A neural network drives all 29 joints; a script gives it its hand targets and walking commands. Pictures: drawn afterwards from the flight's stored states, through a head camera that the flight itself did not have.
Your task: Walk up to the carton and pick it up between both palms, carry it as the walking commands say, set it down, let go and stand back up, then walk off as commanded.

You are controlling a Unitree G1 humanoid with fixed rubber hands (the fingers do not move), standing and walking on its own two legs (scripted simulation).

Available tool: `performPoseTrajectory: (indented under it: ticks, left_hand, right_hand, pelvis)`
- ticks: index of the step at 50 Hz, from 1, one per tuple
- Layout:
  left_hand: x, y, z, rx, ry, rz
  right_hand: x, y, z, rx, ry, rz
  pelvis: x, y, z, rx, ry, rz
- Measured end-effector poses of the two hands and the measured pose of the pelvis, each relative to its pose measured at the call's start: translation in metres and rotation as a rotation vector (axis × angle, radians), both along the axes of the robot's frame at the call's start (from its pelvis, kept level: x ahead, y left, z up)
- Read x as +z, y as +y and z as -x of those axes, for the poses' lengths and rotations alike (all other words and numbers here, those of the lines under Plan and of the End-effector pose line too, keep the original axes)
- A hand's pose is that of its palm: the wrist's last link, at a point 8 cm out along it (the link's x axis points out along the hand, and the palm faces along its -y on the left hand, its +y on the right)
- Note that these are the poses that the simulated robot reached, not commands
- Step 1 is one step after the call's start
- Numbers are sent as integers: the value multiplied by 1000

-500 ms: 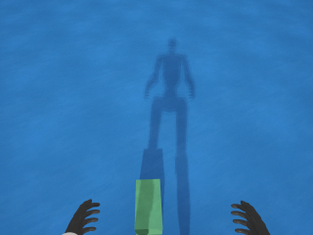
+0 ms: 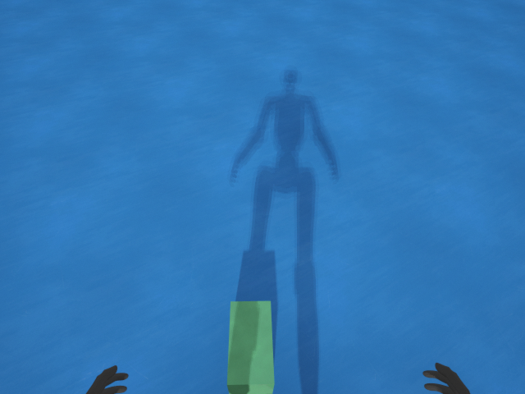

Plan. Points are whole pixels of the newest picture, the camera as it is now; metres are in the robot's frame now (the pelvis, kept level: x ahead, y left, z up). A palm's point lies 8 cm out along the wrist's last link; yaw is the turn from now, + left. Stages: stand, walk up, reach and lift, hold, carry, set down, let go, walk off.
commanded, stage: stand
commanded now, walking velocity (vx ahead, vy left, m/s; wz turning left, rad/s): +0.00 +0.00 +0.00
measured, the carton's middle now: (250, 347) +0.41 +0.05 -0.69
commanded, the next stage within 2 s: walk off in 1.46 s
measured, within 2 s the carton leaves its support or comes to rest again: neither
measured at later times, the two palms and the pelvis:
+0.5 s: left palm out of the picture +0.09 +0.28 -0.10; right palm out of the picture +0.10 -0.27 -0.09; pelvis -0.01 +0.00 +0.00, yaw +1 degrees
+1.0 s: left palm out of the picture +0.05 +0.29 -0.10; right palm out of the picture +0.07 -0.28 -0.10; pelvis -0.03 +0.00 +0.01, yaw +2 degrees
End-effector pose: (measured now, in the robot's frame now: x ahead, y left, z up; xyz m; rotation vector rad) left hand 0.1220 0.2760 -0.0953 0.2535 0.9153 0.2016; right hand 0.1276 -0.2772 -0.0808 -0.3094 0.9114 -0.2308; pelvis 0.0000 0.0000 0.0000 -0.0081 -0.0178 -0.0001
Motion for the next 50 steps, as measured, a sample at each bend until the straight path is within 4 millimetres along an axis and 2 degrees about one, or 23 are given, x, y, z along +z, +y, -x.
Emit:
performPoseTrajectory:
  ticks: [13,35,50]
  left_hand:
    - [-4,4,17,11,40,-5]
    - [-7,11,51,29,104,-23]
    - [-7,14,69,42,137,-32]
  right_hand:
    - [-7,8,9,3,33,-20]
    - [-12,-1,41,-4,104,-13]
    - [-15,-7,56,-1,139,-9]
  pelvis:
    - [1,3,5,7,-9,0]
    - [5,2,21,19,-27,0]
    - [7,-1,30,28,-32,0]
